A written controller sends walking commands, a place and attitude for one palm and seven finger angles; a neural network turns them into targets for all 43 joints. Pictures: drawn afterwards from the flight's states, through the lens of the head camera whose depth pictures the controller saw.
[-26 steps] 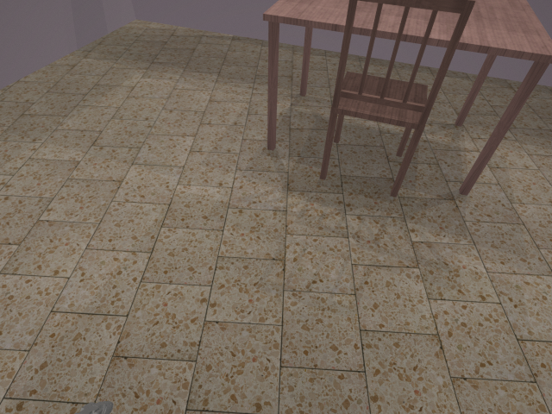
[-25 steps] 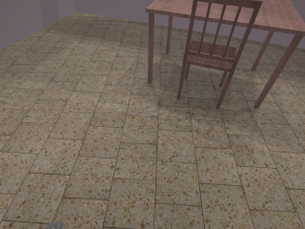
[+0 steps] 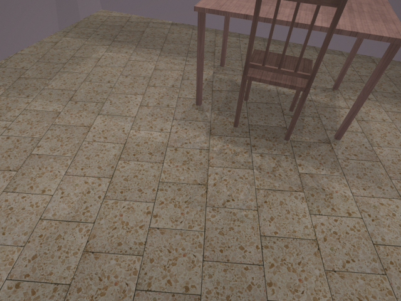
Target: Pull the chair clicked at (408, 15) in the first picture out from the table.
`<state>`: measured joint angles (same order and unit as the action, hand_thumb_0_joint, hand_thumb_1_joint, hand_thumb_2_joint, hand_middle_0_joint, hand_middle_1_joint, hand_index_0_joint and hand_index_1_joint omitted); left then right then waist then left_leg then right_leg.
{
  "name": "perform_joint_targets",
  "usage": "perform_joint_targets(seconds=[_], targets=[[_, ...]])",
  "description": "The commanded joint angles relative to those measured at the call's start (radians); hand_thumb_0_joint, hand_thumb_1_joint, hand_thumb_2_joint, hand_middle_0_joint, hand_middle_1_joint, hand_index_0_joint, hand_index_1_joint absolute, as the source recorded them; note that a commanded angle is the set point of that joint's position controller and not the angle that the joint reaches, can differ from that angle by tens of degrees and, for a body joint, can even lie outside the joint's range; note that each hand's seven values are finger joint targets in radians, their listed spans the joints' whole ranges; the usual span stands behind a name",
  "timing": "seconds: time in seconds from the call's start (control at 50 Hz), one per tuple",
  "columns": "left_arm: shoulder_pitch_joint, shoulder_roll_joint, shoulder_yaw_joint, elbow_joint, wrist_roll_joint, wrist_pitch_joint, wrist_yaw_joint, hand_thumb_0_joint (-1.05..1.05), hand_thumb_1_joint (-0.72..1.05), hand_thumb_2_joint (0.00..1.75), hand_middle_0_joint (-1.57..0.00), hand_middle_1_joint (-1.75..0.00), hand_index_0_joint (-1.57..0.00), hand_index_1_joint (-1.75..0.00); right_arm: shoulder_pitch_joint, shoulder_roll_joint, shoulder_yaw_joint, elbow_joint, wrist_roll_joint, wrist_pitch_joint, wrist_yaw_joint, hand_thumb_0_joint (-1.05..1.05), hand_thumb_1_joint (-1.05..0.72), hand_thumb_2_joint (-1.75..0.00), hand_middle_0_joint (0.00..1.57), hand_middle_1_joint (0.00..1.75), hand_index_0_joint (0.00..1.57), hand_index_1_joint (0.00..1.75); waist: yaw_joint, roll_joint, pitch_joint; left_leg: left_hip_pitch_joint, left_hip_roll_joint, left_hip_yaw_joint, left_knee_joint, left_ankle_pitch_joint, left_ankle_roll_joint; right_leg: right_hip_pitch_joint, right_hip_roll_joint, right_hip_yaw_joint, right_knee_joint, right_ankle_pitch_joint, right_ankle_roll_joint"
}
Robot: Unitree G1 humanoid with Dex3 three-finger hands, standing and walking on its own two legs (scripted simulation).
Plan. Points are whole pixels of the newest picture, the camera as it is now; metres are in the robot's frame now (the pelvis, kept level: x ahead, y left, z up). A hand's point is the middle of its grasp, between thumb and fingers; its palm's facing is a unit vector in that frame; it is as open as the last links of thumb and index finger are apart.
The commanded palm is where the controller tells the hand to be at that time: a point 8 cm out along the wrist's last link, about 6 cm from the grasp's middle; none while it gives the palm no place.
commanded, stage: stand and wait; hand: left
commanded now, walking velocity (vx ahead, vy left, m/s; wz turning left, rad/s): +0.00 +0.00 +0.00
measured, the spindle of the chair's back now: (288, 38) +1.42 -0.40 -0.07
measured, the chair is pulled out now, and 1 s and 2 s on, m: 0.00 0.00 0.00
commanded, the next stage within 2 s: look at it before walking up in 0.30 s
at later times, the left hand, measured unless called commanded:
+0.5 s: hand out of the picture +0.08 +0.24 -0.16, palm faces -0.03 -0.95 -0.32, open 7.4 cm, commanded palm none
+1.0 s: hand out of the picture +0.08 +0.24 -0.15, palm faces -0.03 -0.94 -0.33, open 7.4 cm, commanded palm none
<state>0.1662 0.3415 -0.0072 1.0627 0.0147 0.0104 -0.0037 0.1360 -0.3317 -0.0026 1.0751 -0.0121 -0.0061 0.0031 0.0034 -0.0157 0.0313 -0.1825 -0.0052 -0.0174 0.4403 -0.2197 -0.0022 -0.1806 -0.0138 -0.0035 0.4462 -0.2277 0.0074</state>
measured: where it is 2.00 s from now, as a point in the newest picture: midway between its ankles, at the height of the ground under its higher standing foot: (210, 300)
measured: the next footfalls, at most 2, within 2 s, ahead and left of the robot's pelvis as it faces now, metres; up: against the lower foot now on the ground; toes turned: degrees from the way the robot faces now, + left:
left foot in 1.84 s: +0.42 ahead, +0.02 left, +0.00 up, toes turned -15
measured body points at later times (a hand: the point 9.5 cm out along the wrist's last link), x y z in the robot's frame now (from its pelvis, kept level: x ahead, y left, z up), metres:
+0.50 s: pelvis +0.00 +0.00 +0.00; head +0.00 +0.00 +0.45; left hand +0.08 +0.29 -0.13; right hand +0.08 -0.30 -0.13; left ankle +0.01 +0.12 -0.74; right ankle +0.01 -0.12 -0.74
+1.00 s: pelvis +0.01 -0.01 +0.00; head +0.01 +0.00 +0.45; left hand +0.08 +0.29 -0.13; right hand +0.09 -0.30 -0.13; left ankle +0.01 +0.12 -0.74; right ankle +0.01 -0.12 -0.74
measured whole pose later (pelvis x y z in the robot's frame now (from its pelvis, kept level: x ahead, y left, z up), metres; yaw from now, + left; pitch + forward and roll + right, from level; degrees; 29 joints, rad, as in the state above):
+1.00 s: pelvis +0.01 -0.01 +0.00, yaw +0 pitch -2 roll +0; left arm 0.14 0.34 -0.01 1.09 0.02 0.00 0.00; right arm 0.11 -0.33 0.00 1.11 -0.01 -0.01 0.00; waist 0.00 -0.01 0.03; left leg -0.13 0.00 -0.02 0.37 -0.20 -0.01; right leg -0.14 -0.01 0.00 0.39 -0.21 0.00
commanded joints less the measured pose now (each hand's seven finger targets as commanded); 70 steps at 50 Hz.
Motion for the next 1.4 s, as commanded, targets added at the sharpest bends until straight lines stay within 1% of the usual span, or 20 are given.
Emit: perform_joint_targets(seconds=[0.0,0.2,0.56,0.68,0.82,1.0,1.04,1.06,1.1,1.16,1.2,1.22,1.24,1.26,1.28,1.3,1.32,1.34,1.36,1.38], targets=[[-0.059,0.201,0.039,-0.061,-0.006,-0.034,0.015,0.0,0.9,0.9,-0.2,-0.3,-0.2,-0.3,-0.068,-0.202,-0.038,-0.06,0.002,-0.027,-0.013,0.0,-0.9,-0.9,0.2,0.3,0.2,0.3,-0.001,0.013,-0.057,0.001,0.111,-0.097,-0.088,0.088,0.039,0.01,-0.108,0.108,-0.104,0.04,-0.04],[-0.061,0.204,0.037,-0.041,-0.005,-0.032,0.014,0.0,0.9,0.9,-0.2,-0.3,-0.2,-0.3,-0.06,-0.208,-0.036,-0.035,0.003,-0.025,-0.012,0.0,-0.9,-0.9,0.2,0.3,0.2,0.3,-0.001,0.014,-0.032,-0.007,0.112,-0.104,-0.113,0.048,0.036,-0.002,-0.109,0.113,-0.126,-0.016,-0.038],[-0.066,0.202,0.037,-0.037,-0.004,-0.036,0.015,0.0,0.9,0.9,-0.2,-0.3,-0.2,-0.3,-0.071,-0.208,-0.036,-0.028,0.005,-0.027,-0.013,0.0,-0.9,-0.9,0.2,0.3,0.2,0.3,-0.002,0.009,-0.065,0.042,0.12,-0.095,-0.109,0.142,0.031,0.024,-0.11,0.108,-0.122,0.109,-0.038],[-0.067,0.2,0.037,-0.034,-0.004,-0.033,0.015,0.0,0.9,0.9,-0.2,-0.3,-0.2,-0.3,-0.072,-0.207,-0.034,-0.027,0.005,-0.026,-0.013,0.0,-0.9,-0.9,0.2,0.3,0.2,0.3,-0.001,0.014,-0.043,0.035,0.121,-0.097,-0.125,0.124,0.03,0.021,-0.108,0.105,-0.129,0.088,-0.035],[-0.062,0.201,0.037,-0.032,-0.004,-0.035,0.015,0.0,0.9,0.9,-0.2,-0.3,-0.2,-0.3,-0.074,-0.208,-0.032,-0.025,0.006,-0.028,-0.015,0.0,-0.9,-0.9,0.2,0.3,0.2,0.3,0.0,0.015,-0.07,0.06,0.124,-0.092,-0.121,0.175,0.03,0.045,-0.112,0.101,-0.124,0.148,-0.035],[-0.064,0.201,0.038,-0.029,-0.003,-0.033,0.014,0.0,0.9,0.9,-0.2,-0.3,-0.2,-0.3,-0.075,-0.209,-0.031,-0.022,0.005,-0.026,-0.015,0.0,-0.9,-0.9,0.2,0.3,0.2,0.3,0.001,0.015,-0.049,0.054,0.123,-0.09,-0.135,0.141,0.028,0.038,-0.11,0.106,-0.138,0.114,-0.035],[-0.01,0.103,0.02,-0.011,-0.003,-0.014,0.016,0.0,0.9,0.9,-0.2,-0.3,-0.2,-0.3,-0.018,-0.107,-0.009,-0.001,-0.002,-0.012,-0.014,0.0,-0.9,-0.9,0.2,0.3,0.2,0.3,-0.001,0.005,-0.051,0.059,0.12,-0.054,-0.108,0.043,0.01,0.016,-0.097,0.117,-0.131,0.009,-0.026],[0.012,0.088,0.02,-0.01,-0.001,-0.004,0.013,0.0,0.9,0.9,-0.2,-0.3,-0.2,-0.3,0.009,-0.09,-0.009,0.0,-0.005,-0.006,-0.013,0.0,-0.9,-0.9,0.2,0.3,0.2,0.3,-0.001,0.0,-0.047,0.055,0.116,-0.043,-0.089,-0.044,0.008,-0.009,-0.087,0.13,-0.125,-0.085,-0.03],[0.022,0.097,0.03,-0.031,0.004,0.01,0.0,0.0,0.9,0.9,-0.2,-0.3,-0.2,-0.3,0.028,-0.102,-0.019,-0.013,-0.011,0.003,-0.013,0.0,-0.9,-0.9,0.2,0.3,0.2,0.3,-0.003,0.003,0.025,-0.003,0.119,-0.04,-0.101,-0.252,0.014,-0.086,-0.064,0.157,-0.119,-0.264,-0.043],[0.047,0.091,0.047,-0.074,0.009,0.014,-0.015,0.0,0.9,0.9,-0.2,-0.3,-0.2,-0.3,0.056,-0.137,-0.043,-0.045,-0.012,0.003,-0.014,0.0,-0.9,-0.9,0.2,0.3,0.2,0.3,-0.005,0.056,0.088,-0.021,0.171,-0.097,-0.131,-0.415,0.049,-0.2,-0.012,0.141,-0.021,-0.337,-0.053],[0.062,0.054,0.052,-0.102,0.008,0.005,-0.024,0.0,0.9,0.9,-0.2,-0.3,-0.2,-0.3,0.092,-0.163,-0.061,-0.058,-0.009,-0.008,-0.018,0.0,-0.9,-0.9,0.2,0.3,0.2,0.3,-0.016,0.148,0.093,0.02,0.267,-0.196,-0.195,-0.465,0.105,-0.277,0.043,0.059,0.158,-0.267,-0.04],[0.054,0.031,0.054,-0.117,0.007,0.0,-0.028,0.0,0.9,0.9,-0.2,-0.3,-0.2,-0.3,0.104,-0.175,-0.071,-0.063,-0.005,-0.016,-0.02,0.0,-0.9,-0.9,0.2,0.3,0.2,0.3,-0.019,0.187,0.085,0.047,0.336,-0.231,-0.22,-0.406,0.143,-0.302,0.042,-0.003,0.267,-0.214,-0.027],[0.029,0.017,0.056,-0.135,0.008,-0.004,-0.032,0.0,0.9,0.9,-0.2,-0.3,-0.2,-0.3,0.122,-0.167,-0.074,-0.065,-0.006,-0.024,-0.02,0.0,-0.9,-0.9,0.2,0.3,0.2,0.3,-0.03,0.194,0.078,0.089,0.365,-0.227,-0.222,-0.302,0.171,-0.344,0.016,-0.008,0.326,-0.252,-0.021],[0.027,0.011,0.058,-0.147,0.006,-0.009,-0.035,0.0,0.9,0.9,-0.2,-0.3,-0.2,-0.3,0.126,-0.162,-0.078,-0.067,-0.006,-0.029,-0.02,0.0,-0.9,-0.9,0.2,0.3,0.2,0.3,-0.026,0.199,0.067,0.131,0.377,-0.203,-0.194,-0.2,0.18,-0.374,-0.007,-0.006,0.331,-0.269,-0.019],[0.033,0.001,0.062,-0.152,0.005,-0.015,-0.038,0.0,0.9,0.9,-0.2,-0.3,-0.2,-0.3,0.122,-0.145,-0.079,-0.07,-0.008,-0.032,-0.021,0.0,-0.9,-0.9,0.2,0.3,0.2,0.3,-0.021,0.181,0.063,0.111,0.375,-0.144,-0.151,-0.111,0.17,-0.333,-0.027,-0.015,0.303,-0.277,-0.018],[0.07,-0.013,0.067,-0.143,0.006,-0.02,-0.04,0.0,0.9,0.9,-0.2,-0.3,-0.2,-0.3,0.108,-0.129,-0.077,-0.073,-0.01,-0.033,-0.022,0.0,-0.9,-0.9,0.2,0.3,0.2,0.3,0.0,0.163,0.048,0.062,0.35,-0.074,-0.085,-0.04,0.142,-0.235,-0.025,-0.038,0.243,-0.245,-0.019],[0.162,-0.02,0.071,-0.114,0.007,-0.025,-0.042,0.0,0.9,0.9,-0.2,-0.3,-0.2,-0.3,0.079,-0.117,-0.072,-0.08,-0.01,-0.032,-0.022,0.0,-0.9,-0.9,0.2,0.3,0.2,0.3,0.048,0.125,0.018,-0.029,0.297,0.014,0.052,-0.024,0.096,-0.064,-0.006,-0.063,0.13,-0.157,-0.027],[0.308,0.025,0.083,-0.068,0.011,-0.036,-0.035,0.0,0.9,0.9,-0.2,-0.3,-0.2,-0.3,0.053,-0.075,-0.066,-0.098,-0.005,-0.032,-0.016,0.0,-0.9,-0.9,0.2,0.3,0.2,0.3,0.114,-0.047,-0.025,-0.187,0.2,0.123,0.329,-0.069,0.032,0.149,-0.041,0.04,-0.036,-0.101,-0.05],[0.44,0.158,0.112,-0.03,0.016,-0.052,-0.012,0.0,0.9,0.9,-0.2,-0.3,-0.2,-0.3,-0.002,0.012,-0.042,-0.161,0.003,-0.037,-0.007,0.0,-0.9,-0.9,0.2,0.3,0.2,0.3,0.15,-0.437,-0.025,-0.548,0.044,0.206,0.656,-0.365,-0.037,0.312,-0.318,0.535,-0.2,-0.021,-0.147],[0.494,0.142,0.106,-0.022,-0.003,-0.051,0.008,0.0,0.9,0.9,-0.2,-0.3,-0.2,-0.3,-0.089,-0.021,-0.044,-0.2,-0.006,-0.048,-0.008,0.0,-0.9,-0.9,0.2,0.3,0.2,0.3,0.167,-0.276,-0.015,-0.61,0.062,0.066,0.742,-0.361,-0.022,0.31,-0.361,0.64,-0.216,0.135,-0.208]])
